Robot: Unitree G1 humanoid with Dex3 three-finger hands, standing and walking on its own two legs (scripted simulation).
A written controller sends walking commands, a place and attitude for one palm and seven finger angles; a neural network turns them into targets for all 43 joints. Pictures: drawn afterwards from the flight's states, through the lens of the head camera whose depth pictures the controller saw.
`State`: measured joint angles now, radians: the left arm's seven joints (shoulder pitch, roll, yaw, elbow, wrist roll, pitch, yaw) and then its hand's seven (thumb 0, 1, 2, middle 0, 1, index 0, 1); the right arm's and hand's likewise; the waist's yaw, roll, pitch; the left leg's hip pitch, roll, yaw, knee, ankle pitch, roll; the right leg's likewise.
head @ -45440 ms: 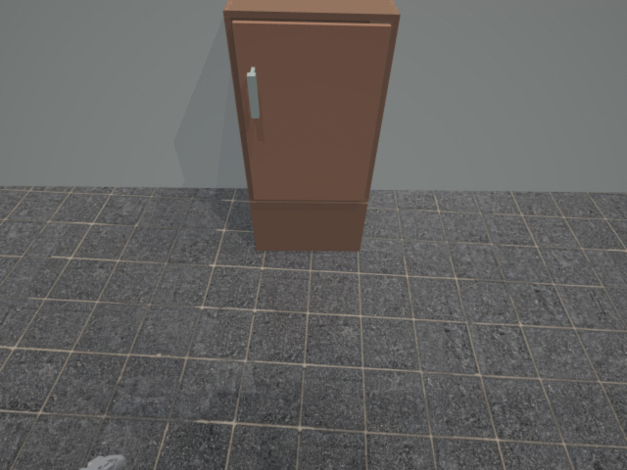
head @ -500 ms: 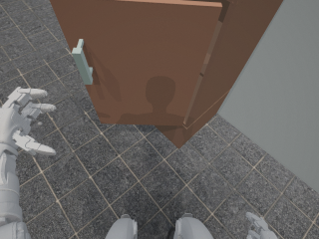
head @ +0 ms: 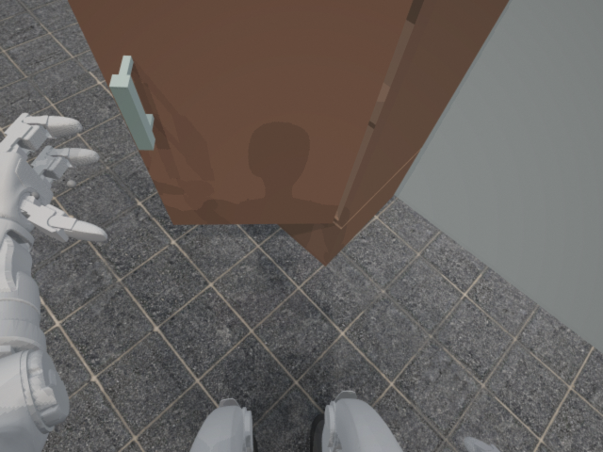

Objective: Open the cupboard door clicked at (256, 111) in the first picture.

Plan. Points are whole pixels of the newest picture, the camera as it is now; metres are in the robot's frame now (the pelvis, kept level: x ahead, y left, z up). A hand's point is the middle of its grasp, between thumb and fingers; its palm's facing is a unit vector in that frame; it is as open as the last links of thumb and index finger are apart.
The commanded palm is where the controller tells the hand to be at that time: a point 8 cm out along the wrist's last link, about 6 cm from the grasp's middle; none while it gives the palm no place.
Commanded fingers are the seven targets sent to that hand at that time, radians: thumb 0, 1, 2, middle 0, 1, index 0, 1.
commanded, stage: move the hooked fingers beside the handle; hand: left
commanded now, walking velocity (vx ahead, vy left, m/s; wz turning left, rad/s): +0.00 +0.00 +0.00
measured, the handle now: (137, 105) +0.57 +0.23 +0.04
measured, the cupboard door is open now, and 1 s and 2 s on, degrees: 46 46 46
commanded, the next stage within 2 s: slide the fingers in behind the handle in 1.40 s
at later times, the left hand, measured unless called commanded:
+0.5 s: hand (78, 142) +0.49 +0.28 +0.06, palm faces +0.03 -1.00 -0.01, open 14.0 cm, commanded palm +0.49 +0.32 +0.05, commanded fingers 0.00 -0.50 0.30 -0.30 -1.20 -0.30 -1.20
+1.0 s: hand (84, 131) +0.52 +0.29 +0.04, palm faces +0.04 -1.00 -0.02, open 14.0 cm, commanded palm +0.51 +0.32 +0.04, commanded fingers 0.00 -0.50 0.30 -0.30 -1.20 -0.30 -1.20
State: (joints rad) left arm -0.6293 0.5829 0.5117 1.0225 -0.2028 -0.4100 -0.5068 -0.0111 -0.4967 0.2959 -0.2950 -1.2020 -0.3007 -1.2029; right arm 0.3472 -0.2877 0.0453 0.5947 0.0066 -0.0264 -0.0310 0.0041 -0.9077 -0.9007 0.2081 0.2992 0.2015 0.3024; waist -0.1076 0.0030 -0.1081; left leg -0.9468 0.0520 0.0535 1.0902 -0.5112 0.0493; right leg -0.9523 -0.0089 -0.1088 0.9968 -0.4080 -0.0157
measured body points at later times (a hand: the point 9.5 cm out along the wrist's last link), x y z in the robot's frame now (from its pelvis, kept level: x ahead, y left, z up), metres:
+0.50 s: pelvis -0.01 +0.00 -0.01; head +0.15 +0.04 +0.41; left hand +0.48 +0.34 +0.06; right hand +0.01 -0.27 -0.11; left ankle +0.00 +0.08 -0.66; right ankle +0.03 -0.12 -0.66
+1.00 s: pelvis +0.00 +0.01 -0.02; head +0.18 +0.05 +0.39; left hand +0.52 +0.35 +0.04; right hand -0.01 -0.26 -0.11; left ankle +0.00 +0.08 -0.66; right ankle +0.03 -0.12 -0.66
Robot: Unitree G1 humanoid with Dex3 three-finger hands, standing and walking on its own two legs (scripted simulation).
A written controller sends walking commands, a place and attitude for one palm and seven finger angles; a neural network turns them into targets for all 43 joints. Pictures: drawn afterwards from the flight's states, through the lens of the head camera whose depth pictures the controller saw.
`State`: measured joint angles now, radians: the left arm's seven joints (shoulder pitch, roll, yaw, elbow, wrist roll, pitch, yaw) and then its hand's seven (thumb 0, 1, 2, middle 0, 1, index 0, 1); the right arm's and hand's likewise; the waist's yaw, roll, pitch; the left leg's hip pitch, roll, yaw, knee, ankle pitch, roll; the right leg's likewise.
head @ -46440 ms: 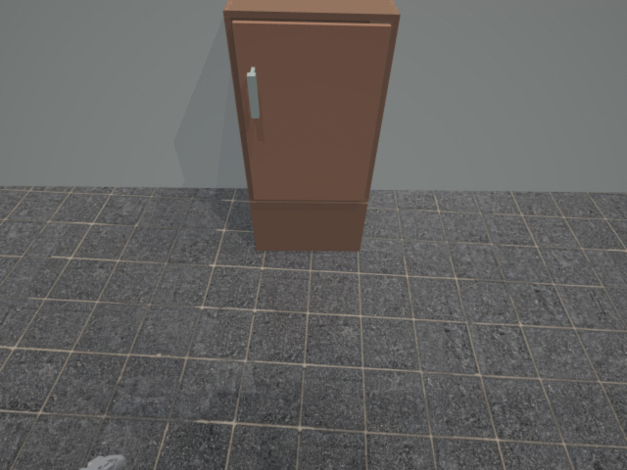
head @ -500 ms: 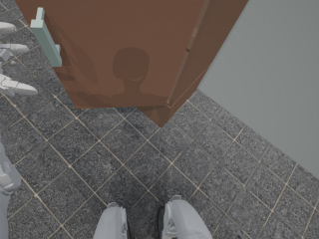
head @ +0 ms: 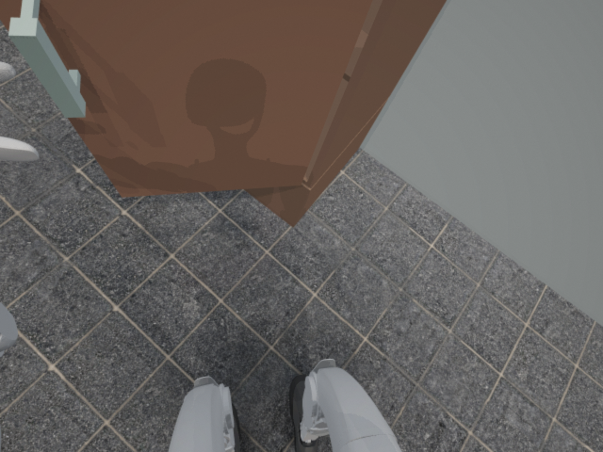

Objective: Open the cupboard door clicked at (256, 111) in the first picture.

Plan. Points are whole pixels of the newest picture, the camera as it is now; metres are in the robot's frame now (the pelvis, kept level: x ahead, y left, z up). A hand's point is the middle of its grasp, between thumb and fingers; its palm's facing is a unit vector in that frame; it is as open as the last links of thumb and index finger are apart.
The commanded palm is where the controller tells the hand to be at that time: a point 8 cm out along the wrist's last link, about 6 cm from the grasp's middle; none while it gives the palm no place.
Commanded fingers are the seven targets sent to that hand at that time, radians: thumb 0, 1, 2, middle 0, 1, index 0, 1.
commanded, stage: move the hooked fingers beside the handle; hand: left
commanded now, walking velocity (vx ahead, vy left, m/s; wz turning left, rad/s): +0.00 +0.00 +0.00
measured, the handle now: (54, 59) +0.57 +0.24 +0.06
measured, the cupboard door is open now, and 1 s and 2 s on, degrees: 46 46 46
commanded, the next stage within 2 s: slide the fingers in behind the handle in 0.40 s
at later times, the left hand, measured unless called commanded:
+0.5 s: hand out of the picture +0.50 +0.29 +0.06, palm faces +0.06 -1.00 -0.04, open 14.0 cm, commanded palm +0.49 +0.31 +0.06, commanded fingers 0.00 -0.50 0.30 -0.30 -1.20 -0.30 -1.20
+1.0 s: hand (25, 101) +0.51 +0.26 +0.06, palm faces +0.06 -1.00 -0.02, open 14.0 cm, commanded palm +0.49 +0.29 +0.06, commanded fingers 0.00 -0.50 0.30 -0.30 -1.20 -0.30 -1.20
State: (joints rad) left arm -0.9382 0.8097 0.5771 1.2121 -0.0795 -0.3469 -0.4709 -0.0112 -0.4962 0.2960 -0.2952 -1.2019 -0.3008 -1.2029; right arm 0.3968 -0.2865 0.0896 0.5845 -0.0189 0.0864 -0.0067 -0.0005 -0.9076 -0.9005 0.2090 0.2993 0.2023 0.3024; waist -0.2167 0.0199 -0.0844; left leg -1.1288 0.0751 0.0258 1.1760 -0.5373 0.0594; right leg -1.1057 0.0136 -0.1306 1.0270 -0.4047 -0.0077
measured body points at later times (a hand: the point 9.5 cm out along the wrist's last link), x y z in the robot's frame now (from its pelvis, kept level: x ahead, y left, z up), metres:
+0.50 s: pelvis +0.00 +0.00 +0.01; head +0.17 +0.05 +0.42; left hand +0.49 +0.34 +0.07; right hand +0.02 -0.27 -0.09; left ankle +0.00 +0.08 -0.65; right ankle +0.04 -0.13 -0.65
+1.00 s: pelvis +0.00 -0.01 +0.01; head +0.16 +0.03 +0.42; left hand +0.50 +0.31 +0.07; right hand +0.00 -0.27 -0.09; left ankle +0.00 +0.08 -0.65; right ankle +0.04 -0.13 -0.65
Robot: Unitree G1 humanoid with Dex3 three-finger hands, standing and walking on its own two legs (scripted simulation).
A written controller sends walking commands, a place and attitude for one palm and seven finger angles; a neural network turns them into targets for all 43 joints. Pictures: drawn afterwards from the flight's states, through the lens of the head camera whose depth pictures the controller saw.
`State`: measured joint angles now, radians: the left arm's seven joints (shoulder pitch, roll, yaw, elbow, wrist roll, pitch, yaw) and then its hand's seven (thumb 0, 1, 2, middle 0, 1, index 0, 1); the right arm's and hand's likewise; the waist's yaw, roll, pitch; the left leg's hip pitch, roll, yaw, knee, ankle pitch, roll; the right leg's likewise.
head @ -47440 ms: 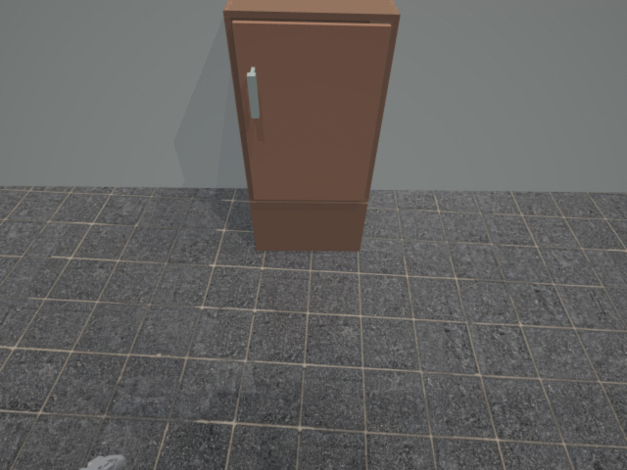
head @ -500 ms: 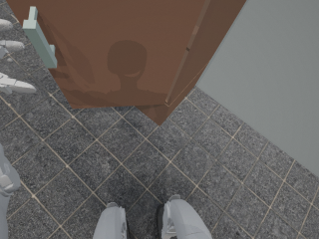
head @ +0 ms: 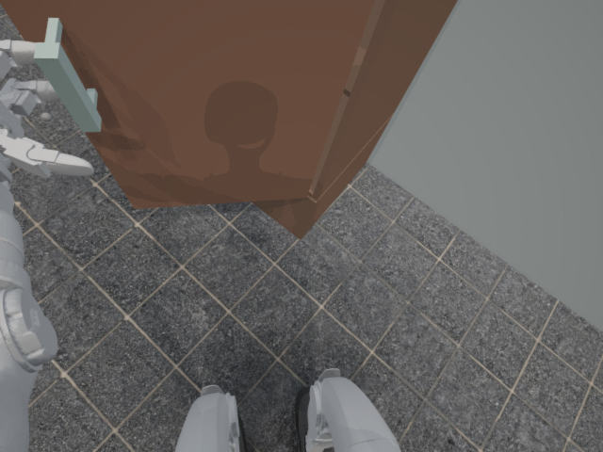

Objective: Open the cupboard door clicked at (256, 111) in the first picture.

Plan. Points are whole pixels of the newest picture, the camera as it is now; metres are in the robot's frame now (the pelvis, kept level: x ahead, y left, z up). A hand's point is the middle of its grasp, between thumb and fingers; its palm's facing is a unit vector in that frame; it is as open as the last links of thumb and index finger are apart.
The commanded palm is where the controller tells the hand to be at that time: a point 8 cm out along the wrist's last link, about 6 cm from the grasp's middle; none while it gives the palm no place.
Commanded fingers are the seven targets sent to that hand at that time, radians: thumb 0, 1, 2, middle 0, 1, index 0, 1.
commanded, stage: slide the fingers in behind the handle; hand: left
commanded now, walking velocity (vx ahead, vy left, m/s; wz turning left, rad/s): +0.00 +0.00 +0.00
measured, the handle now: (73, 79) +0.57 +0.24 +0.05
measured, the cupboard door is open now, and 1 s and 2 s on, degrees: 46 46 46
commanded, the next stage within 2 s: close the thumb around the handle in 1.10 s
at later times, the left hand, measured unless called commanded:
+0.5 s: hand (78, 117) +0.51 +0.23 +0.06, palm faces +0.05 -1.00 -0.02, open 14.0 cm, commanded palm +0.49 +0.26 +0.05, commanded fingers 0.00 -0.50 0.30 -0.30 -1.20 -0.30 -1.20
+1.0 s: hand (90, 118) +0.51 +0.21 +0.06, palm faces +0.06 -1.00 -0.02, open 14.0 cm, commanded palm +0.49 +0.25 +0.05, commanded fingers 0.00 -0.50 0.30 -0.30 -1.20 -0.30 -1.20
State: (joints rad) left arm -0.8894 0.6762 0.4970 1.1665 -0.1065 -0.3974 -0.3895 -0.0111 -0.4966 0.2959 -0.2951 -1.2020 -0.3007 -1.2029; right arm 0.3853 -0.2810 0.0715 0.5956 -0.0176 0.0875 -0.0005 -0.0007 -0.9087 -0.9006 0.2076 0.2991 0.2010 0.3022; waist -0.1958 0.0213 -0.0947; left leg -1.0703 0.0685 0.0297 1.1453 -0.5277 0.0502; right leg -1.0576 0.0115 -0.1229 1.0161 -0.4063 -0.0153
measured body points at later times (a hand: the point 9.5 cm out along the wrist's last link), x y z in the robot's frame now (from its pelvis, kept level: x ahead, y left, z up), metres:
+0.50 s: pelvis +0.01 +0.00 +0.00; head +0.16 +0.03 +0.43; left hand +0.50 +0.28 +0.06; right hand +0.01 -0.26 -0.10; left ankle +0.00 +0.08 -0.65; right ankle +0.03 -0.12 -0.65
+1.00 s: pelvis +0.00 -0.01 +0.00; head +0.15 +0.03 +0.42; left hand +0.50 +0.27 +0.06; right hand +0.01 -0.27 -0.10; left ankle +0.00 +0.08 -0.65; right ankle +0.03 -0.12 -0.65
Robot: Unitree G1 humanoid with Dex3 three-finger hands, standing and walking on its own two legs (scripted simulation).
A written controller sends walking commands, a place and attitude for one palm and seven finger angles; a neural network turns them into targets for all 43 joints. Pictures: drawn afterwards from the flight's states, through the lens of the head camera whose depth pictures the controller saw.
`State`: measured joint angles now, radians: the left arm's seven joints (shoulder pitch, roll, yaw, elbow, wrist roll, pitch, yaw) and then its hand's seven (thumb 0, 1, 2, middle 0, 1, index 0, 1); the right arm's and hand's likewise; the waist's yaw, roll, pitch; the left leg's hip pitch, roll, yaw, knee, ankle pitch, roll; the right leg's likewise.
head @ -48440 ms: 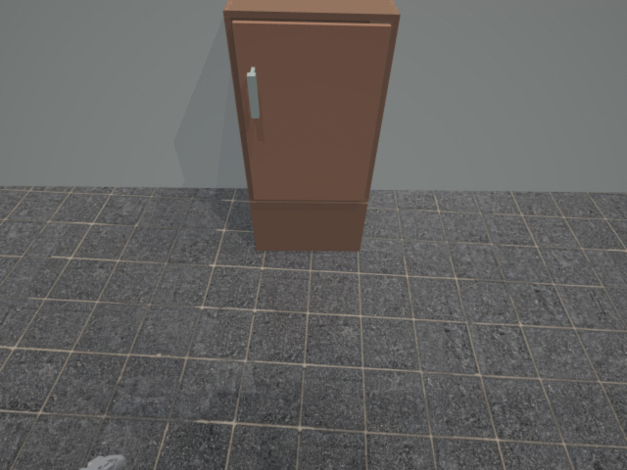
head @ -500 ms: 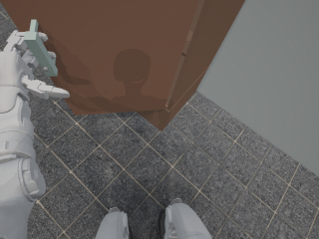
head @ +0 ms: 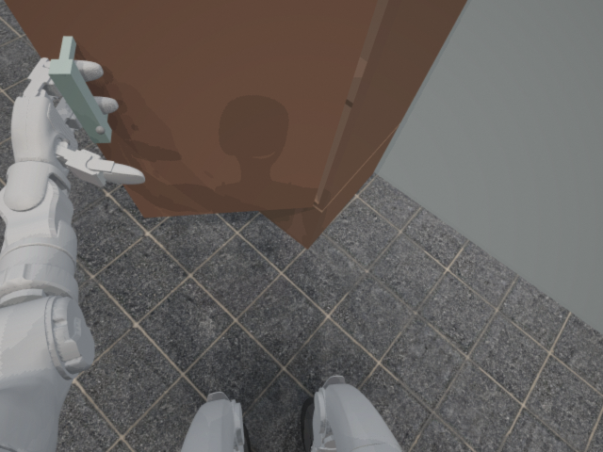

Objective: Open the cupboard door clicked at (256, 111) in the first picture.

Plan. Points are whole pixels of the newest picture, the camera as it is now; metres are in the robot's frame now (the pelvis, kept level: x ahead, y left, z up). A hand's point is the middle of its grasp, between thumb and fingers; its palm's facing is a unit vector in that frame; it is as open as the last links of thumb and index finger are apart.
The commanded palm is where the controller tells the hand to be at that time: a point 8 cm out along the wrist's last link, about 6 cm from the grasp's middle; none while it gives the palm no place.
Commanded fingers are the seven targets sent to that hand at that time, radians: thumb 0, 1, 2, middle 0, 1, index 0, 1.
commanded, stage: slide the fingers in behind the handle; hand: left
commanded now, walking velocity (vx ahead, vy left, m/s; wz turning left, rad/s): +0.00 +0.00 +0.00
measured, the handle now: (86, 93) +0.57 +0.24 +0.05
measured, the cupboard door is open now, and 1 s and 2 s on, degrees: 46 46 83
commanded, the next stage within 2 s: close the thumb around the handle in 0.10 s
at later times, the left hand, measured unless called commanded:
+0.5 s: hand (100, 129) +0.51 +0.21 +0.05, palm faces +0.05 -1.00 -0.02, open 11.5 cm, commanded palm +0.49 +0.24 +0.05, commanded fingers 0.00 0.40 0.68 -0.36 -1.30 -0.36 -1.30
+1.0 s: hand (100, 128) +0.51 +0.21 +0.05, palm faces +0.06 -1.00 -0.02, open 5.9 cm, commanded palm +0.49 +0.25 +0.05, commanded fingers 0.00 0.90 0.90 -0.40 -1.35 -0.40 -1.35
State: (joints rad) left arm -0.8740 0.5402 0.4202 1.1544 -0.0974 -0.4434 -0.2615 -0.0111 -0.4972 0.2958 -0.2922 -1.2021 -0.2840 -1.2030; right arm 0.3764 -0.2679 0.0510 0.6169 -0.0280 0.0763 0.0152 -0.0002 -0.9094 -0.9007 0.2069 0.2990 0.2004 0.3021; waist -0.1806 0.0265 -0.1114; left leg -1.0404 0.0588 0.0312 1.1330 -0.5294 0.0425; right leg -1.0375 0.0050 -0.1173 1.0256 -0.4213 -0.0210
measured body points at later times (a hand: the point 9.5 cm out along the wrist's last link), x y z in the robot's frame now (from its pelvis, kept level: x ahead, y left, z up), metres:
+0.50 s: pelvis +0.00 +0.00 +0.00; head +0.15 +0.03 +0.42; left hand +0.50 +0.27 +0.06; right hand +0.01 -0.26 -0.11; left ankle -0.01 +0.09 -0.65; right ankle +0.03 -0.12 -0.65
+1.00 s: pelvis +0.00 +0.00 +0.00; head +0.15 +0.03 +0.42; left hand +0.50 +0.27 +0.06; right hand +0.01 -0.26 -0.11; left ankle -0.01 +0.09 -0.65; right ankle +0.03 -0.12 -0.65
